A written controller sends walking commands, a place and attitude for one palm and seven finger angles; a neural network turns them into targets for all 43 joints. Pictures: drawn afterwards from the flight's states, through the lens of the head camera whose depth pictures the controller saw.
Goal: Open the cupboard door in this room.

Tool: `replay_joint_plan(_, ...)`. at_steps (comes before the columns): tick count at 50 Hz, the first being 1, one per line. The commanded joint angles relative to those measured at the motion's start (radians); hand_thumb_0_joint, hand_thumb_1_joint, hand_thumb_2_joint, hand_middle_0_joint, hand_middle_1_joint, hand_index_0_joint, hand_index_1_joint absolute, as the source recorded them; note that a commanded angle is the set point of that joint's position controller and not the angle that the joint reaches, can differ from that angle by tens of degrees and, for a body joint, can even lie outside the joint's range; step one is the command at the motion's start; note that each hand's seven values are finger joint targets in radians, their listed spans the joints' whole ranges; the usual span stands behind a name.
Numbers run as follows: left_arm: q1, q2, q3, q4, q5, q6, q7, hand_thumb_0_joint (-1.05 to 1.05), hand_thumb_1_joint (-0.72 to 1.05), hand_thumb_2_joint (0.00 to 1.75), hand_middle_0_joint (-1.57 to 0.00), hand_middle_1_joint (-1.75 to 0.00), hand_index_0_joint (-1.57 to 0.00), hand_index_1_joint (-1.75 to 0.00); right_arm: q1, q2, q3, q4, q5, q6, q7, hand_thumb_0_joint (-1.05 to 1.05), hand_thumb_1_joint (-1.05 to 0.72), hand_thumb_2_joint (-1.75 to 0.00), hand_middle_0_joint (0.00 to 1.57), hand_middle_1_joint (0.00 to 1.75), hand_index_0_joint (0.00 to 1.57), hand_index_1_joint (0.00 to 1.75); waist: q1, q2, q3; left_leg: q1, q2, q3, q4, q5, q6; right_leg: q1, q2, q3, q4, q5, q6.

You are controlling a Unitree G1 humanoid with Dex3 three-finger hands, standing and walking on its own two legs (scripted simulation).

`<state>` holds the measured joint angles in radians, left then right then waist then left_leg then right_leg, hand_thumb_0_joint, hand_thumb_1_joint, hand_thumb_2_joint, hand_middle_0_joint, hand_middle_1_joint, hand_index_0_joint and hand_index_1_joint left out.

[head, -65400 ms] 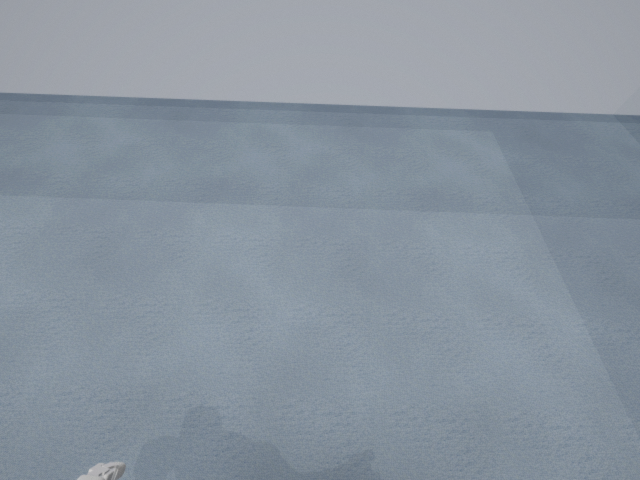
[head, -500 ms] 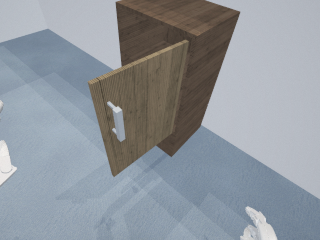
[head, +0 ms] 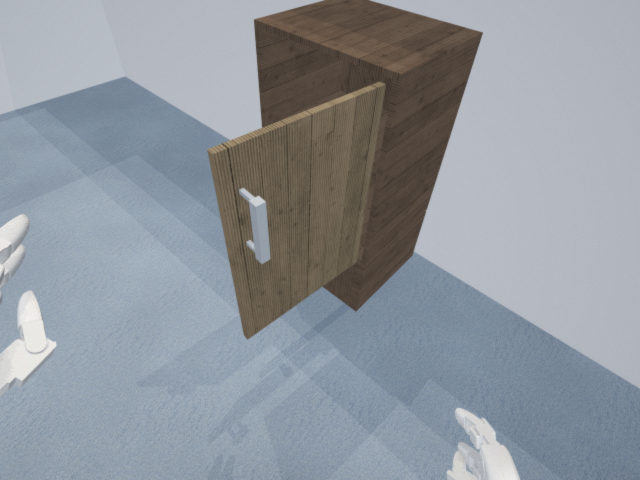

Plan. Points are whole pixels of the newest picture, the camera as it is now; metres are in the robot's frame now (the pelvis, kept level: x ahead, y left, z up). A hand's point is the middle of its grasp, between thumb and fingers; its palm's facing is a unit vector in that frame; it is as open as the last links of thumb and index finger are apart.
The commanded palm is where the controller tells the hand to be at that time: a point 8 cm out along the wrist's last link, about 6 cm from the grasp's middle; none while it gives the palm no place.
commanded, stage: stop stepping back and stand still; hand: left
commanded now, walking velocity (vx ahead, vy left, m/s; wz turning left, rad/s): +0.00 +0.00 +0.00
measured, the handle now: (254, 226) +0.57 +0.16 -0.05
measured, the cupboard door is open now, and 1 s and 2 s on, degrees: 84 84 84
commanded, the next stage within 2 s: let the arm hang, fingers relaxed in 0.22 s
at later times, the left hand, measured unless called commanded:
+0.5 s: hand (123, 456) +0.17 +0.26 -0.08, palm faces +0.10 -0.91 -0.40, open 7.4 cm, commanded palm none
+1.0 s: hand out of the picture -0.06 +0.19 -0.17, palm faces +0.06 -0.96 -0.26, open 7.4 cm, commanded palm none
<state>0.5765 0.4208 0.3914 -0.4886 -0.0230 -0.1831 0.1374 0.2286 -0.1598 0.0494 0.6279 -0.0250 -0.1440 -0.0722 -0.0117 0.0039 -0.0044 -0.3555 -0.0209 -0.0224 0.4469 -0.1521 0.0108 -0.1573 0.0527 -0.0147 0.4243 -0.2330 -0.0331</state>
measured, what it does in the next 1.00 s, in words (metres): stands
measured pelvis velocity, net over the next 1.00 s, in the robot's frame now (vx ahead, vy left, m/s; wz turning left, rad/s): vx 0.00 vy -0.02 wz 0.04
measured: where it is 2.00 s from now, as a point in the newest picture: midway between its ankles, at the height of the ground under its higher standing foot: outside the picture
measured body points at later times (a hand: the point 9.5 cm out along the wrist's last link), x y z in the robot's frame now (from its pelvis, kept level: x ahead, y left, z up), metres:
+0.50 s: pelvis -0.01 +0.01 -0.02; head -0.04 +0.00 +0.43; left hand +0.16 +0.31 -0.05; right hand +0.12 -0.25 -0.14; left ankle +0.09 +0.10 -0.74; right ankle -0.02 -0.09 -0.74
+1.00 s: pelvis +0.00 -0.02 +0.00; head +0.03 -0.02 +0.45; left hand -0.06 +0.24 -0.15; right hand +0.03 -0.26 -0.16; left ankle +0.09 +0.10 -0.74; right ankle -0.02 -0.09 -0.74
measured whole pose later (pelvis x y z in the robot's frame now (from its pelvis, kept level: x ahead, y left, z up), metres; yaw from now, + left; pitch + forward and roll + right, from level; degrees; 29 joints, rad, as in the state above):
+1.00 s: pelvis +0.00 -0.02 +0.00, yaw +2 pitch -3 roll -1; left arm 0.32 0.24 0.02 1.19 0.01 0.02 0.02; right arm 0.23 -0.20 -0.01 1.13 -0.02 0.02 -0.03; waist 0.01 0.02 0.09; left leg -0.29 -0.02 -0.08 0.44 -0.10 0.00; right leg -0.10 0.07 -0.06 0.42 -0.28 -0.07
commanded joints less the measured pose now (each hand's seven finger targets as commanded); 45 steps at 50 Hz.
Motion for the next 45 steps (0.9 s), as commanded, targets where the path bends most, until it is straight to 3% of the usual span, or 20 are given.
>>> replay_joint_plan(1,-0.066,0.144,0.111,-0.157,-0.018,-0.038,0.029,0.00,0.90,0.90,-0.20,-0.30,-0.20,-0.30,-0.097,-0.160,-0.085,-0.105,0.012,-0.025,-0.021,0.00,-0.90,-0.90,0.20,0.30,0.20,0.30,-0.007,-0.075,-0.011,0.208,0.027,-0.018,0.218,-0.073,-0.015,-0.333,-0.212,0.197,-0.247,-0.234,-0.086)
replay_joint_plan(4,-0.157,0.159,0.109,-0.121,-0.011,-0.044,0.028,0.00,0.90,0.90,-0.20,-0.30,-0.20,-0.30,-0.114,-0.175,-0.078,-0.108,0.022,-0.038,-0.033,0.00,-0.90,-0.90,0.20,0.30,0.20,0.30,-0.003,0.023,0.030,0.211,0.067,-0.058,0.012,-0.033,0.002,-0.260,-0.114,0.120,-0.149,-0.110,-0.013)
replay_joint_plan(6,-0.191,0.161,0.093,-0.131,-0.006,-0.062,0.022,0.00,0.90,0.90,-0.20,-0.30,-0.20,-0.30,-0.124,-0.176,-0.071,-0.108,0.022,-0.048,-0.045,0.00,-0.90,-0.90,0.20,0.30,0.20,0.30,-0.005,0.135,0.050,0.216,0.111,-0.135,-0.100,-0.217,0.005,-0.273,-0.071,0.083,-0.106,-0.241,0.009)
replay_joint_plan(8,-0.218,0.155,0.091,-0.182,0.013,-0.068,0.025,0.00,0.90,0.90,-0.20,-0.30,-0.20,-0.30,-0.130,-0.174,-0.063,-0.123,0.014,-0.057,-0.046,0.00,-0.90,-0.90,0.20,0.30,0.20,0.30,0.007,0.222,0.025,0.062,0.177,-0.284,-0.337,-0.513,0.032,-0.108,-0.001,0.036,0.069,-0.198,0.035)
replay_joint_plan(10,-0.219,0.169,0.099,-0.231,0.026,-0.075,0.027,0.00,0.90,0.90,-0.20,-0.30,-0.20,-0.30,-0.130,-0.162,-0.067,-0.137,0.012,-0.069,-0.042,0.00,-0.90,-0.90,0.20,0.30,0.20,0.30,0.026,0.252,-0.020,0.011,0.207,-0.325,-0.412,-0.557,0.048,-0.009,0.009,0.029,0.181,-0.146,0.028)
replay_joint_plan(13,-0.069,0.170,0.114,-0.226,0.019,-0.060,0.029,0.00,0.90,0.90,-0.20,-0.30,-0.20,-0.30,-0.118,-0.160,-0.070,-0.155,0.011,-0.070,-0.026,0.00,-0.90,-0.90,0.20,0.30,0.20,0.30,0.031,0.146,-0.066,0.041,0.159,-0.198,-0.329,-0.389,0.031,0.060,-0.011,0.013,0.005,-0.139,0.012)
replay_joint_plan(15,0.004,0.178,0.138,-0.201,0.007,-0.054,0.026,0.00,0.90,0.90,-0.20,-0.30,-0.20,-0.30,-0.118,-0.163,-0.077,-0.161,0.001,-0.055,-0.017,0.00,-0.90,-0.90,0.20,0.30,0.20,0.30,0.018,0.087,-0.064,0.091,0.075,-0.085,-0.170,-0.207,-0.008,0.008,-0.067,0.073,-0.149,-0.124,-0.012)
replay_joint_plan(16,-0.111,-0.024,-0.263,0.675,0.073,0.095,-0.122,0.00,0.90,0.90,-0.20,-0.30,-0.20,-0.30,-0.134,-0.327,-0.122,0.138,0.032,-0.048,0.060,0.00,-0.90,-0.90,0.20,0.30,0.20,0.30,-0.009,0.026,-0.059,0.042,0.103,-0.116,0.138,0.167,0.020,-0.092,-0.192,0.112,-0.026,0.263,-0.037)
replay_joint_plan(17,-0.165,0.008,-0.248,0.687,0.057,0.149,-0.136,0.00,0.90,0.90,-0.20,-0.30,-0.20,-0.30,-0.049,-0.277,-0.136,0.133,0.053,0.008,0.067,0.00,-0.90,-0.90,0.20,0.30,0.20,0.30,-0.021,-0.041,-0.146,0.162,0.111,-0.127,0.181,0.102,-0.001,-0.146,-0.229,0.161,-0.017,0.221,-0.056)
replay_joint_plan(18,-0.261,0.007,-0.262,0.694,0.058,0.159,-0.136,0.00,0.90,0.90,-0.20,-0.30,-0.20,-0.30,-0.034,-0.296,-0.140,0.144,0.048,0.041,0.070,0.00,-0.90,-0.90,0.20,0.30,0.20,0.30,-0.033,-0.104,-0.122,0.136,0.099,-0.140,0.209,-0.017,-0.002,-0.232,-0.224,0.134,-0.030,-0.061,-0.081)
replay_joint_plan(20,-0.339,0.023,-0.277,0.776,0.061,0.168,-0.128,0.00,0.90,0.90,-0.20,-0.30,-0.20,-0.30,-0.041,-0.312,-0.128,0.138,0.027,0.088,0.069,0.00,-0.90,-0.90,0.20,0.30,0.20,0.30,-0.025,-0.257,-0.030,0.092,0.072,-0.124,0.256,0.001,0.020,-0.288,-0.198,0.118,-0.041,-0.140,-0.096)
replay_joint_plan(23,-0.436,0.016,-0.308,0.940,0.059,0.196,-0.121,0.00,0.90,0.90,-0.20,-0.30,-0.20,-0.30,-0.053,-0.293,-0.113,0.176,0.000,0.136,0.071,0.00,-0.90,-0.90,0.20,0.30,0.20,0.30,-0.039,-0.148,0.097,0.084,0.077,-0.139,0.193,-0.083,0.038,-0.371,-0.192,0.114,-0.032,-0.291,-0.102)
replay_joint_plan(25,-0.433,0.020,-0.320,1.069,0.054,0.208,-0.119,0.00,0.90,0.90,-0.20,-0.30,-0.20,-0.30,-0.064,-0.290,-0.095,0.192,-0.017,0.147,0.070,0.00,-0.90,-0.90,0.20,0.30,0.20,0.30,-0.020,0.061,0.161,-0.049,0.122,-0.301,-0.051,-0.214,0.071,-0.271,-0.100,0.093,0.062,-0.321,-0.057)
replay_joint_plan(27,-0.332,0.044,-0.314,1.215,0.046,0.207,-0.123,0.00,0.90,0.90,-0.20,-0.30,-0.20,-0.30,-0.092,-0.325,-0.092,0.218,-0.021,0.142,0.065,0.00,-0.90,-0.90,0.20,0.30,0.20,0.30,0.040,0.224,0.103,-0.164,0.186,-0.469,-0.288,-0.475,0.107,-0.068,-0.043,0.060,0.209,-0.263,-0.028)
replay_joint_plan(31,-0.211,0.027,-0.314,1.407,0.045,0.196,-0.136,0.00,0.90,0.90,-0.20,-0.30,-0.20,-0.30,-0.097,-0.313,-0.102,0.282,-0.008,0.140,0.051,0.00,-0.90,-0.90,0.20,0.30,0.20,0.30,0.076,0.123,-0.025,-0.083,0.132,-0.313,-0.292,-0.408,0.073,0.078,-0.058,0.072,0.082,-0.195,-0.044)
replay_joint_plan(34,-0.227,-0.003,-0.330,1.482,0.039,0.173,-0.134,0.00,0.90,0.90,-0.20,-0.30,-0.20,-0.30,-0.059,-0.247,-0.097,0.345,0.006,0.139,0.047,0.00,-0.90,-0.90,0.20,0.30,0.20,0.30,0.028,0.103,-0.020,0.074,0.051,-0.153,-0.131,-0.173,0.027,-0.019,-0.143,0.176,-0.112,-0.203,-0.079)
replay_joint_plan(36,-0.297,-0.013,-0.338,1.508,0.033,0.159,-0.130,0.00,0.90,0.90,-0.20,-0.30,-0.20,-0.30,-0.002,-0.219,-0.097,0.389,0.013,0.140,0.043,0.00,-0.90,-0.90,0.20,0.30,0.20,0.30,-0.018,0.003,0.007,0.222,0.038,-0.103,0.014,-0.033,0.019,-0.162,-0.200,0.199,-0.211,-0.190,-0.097)
replay_joint_plan(39,-0.318,-0.045,-0.351,1.552,0.030,0.157,-0.119,0.00,0.90,0.90,-0.20,-0.30,-0.20,-0.30,0.040,-0.213,-0.094,0.437,0.013,0.142,0.036,0.00,-0.90,-0.90,0.20,0.30,0.20,0.30,-0.036,0.016,0.048,0.248,0.071,-0.118,0.021,0.024,0.026,-0.188,-0.185,0.153,-0.203,-0.117,-0.091)
replay_joint_plan(42,-0.284,-0.062,-0.356,1.599,0.030,0.170,-0.115,0.00,0.90,0.90,-0.20,-0.30,-0.20,-0.30,0.037,-0.200,-0.090,0.456,0.009,0.154,0.033,0.00,-0.90,-0.90,0.20,0.30,0.20,0.30,-0.023,0.058,0.116,0.195,0.086,-0.142,-0.035,-0.054,0.032,-0.187,-0.156,0.140,-0.199,-0.206,-0.081)
replay_joint_plan(45,-0.260,-0.063,-0.356,1.621,0.031,0.175,-0.114,0.00,0.90,0.90,-0.20,-0.30,-0.20,-0.30,0.029,-0.209,-0.091,0.458,0.006,0.156,0.031,0.00,-0.90,-0.90,0.20,0.30,0.20,0.30,-0.008,0.013,0.126,0.154,0.092,-0.150,-0.068,-0.092,0.040,-0.147,-0.142,0.130,-0.187,-0.220,-0.073)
